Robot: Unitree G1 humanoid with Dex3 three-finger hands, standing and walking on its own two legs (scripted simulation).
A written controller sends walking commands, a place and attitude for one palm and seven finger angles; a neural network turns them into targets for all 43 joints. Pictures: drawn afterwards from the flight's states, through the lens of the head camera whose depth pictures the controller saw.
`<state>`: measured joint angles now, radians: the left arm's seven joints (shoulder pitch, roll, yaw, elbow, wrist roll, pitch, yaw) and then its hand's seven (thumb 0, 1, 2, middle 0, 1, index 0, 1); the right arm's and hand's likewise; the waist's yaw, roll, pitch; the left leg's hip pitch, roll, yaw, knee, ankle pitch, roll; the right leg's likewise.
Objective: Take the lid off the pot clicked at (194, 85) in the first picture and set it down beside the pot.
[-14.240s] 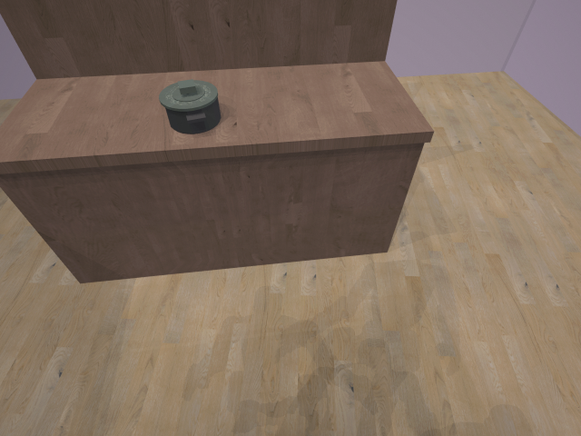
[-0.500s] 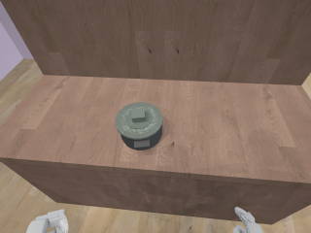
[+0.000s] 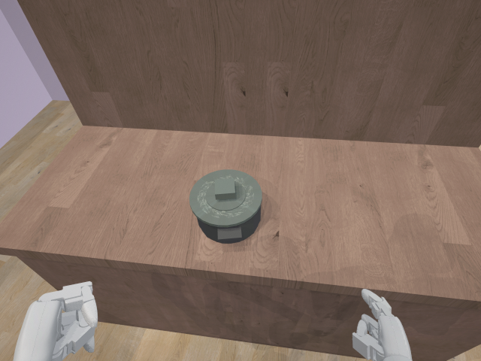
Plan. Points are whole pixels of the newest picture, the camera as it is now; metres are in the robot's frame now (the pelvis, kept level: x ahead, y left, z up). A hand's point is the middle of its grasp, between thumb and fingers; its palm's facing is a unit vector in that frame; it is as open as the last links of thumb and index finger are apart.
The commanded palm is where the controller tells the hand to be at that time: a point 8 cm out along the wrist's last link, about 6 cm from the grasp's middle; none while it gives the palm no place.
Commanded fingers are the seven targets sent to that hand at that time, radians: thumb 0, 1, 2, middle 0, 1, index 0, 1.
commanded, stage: raise the hand higher, near the body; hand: left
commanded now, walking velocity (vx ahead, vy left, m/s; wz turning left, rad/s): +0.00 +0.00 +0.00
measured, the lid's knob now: (225, 188) +0.47 +0.10 -0.01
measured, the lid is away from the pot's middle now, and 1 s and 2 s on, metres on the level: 0.00 0.00 0.00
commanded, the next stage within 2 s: reach forward and open the fingers in 0.10 s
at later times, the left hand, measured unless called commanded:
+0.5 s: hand (63, 308) +0.16 +0.27 +0.07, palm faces -0.17 -0.10 -0.98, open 2.9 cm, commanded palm +0.15 +0.27 +0.12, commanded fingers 0.00 0.43 1.06 -1.10 -0.93 -1.10 -0.93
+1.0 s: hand (83, 279) +0.20 +0.27 +0.06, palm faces -0.25 -0.06 -0.97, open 7.9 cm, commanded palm +0.20 +0.27 +0.12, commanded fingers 0.00 -0.24 1.23 -0.79 -0.08 -0.79 -0.08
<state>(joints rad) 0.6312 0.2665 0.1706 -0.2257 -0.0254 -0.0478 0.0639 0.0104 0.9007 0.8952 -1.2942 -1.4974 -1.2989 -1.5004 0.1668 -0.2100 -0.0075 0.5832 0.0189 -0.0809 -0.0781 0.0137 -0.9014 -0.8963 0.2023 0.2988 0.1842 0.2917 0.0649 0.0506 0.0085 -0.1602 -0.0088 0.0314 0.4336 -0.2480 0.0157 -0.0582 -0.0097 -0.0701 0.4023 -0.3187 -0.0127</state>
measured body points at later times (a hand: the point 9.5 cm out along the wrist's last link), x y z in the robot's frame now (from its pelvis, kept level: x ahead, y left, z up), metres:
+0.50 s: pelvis -0.04 +0.01 +0.00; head -0.02 -0.04 +0.44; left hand +0.16 +0.28 +0.12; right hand +0.17 -0.21 -0.11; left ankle -0.01 +0.11 -0.74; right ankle -0.06 -0.10 -0.74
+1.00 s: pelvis -0.04 +0.03 +0.00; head -0.02 -0.02 +0.45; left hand +0.21 +0.27 +0.12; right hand +0.14 -0.20 -0.12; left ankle -0.01 +0.11 -0.74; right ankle -0.06 -0.10 -0.74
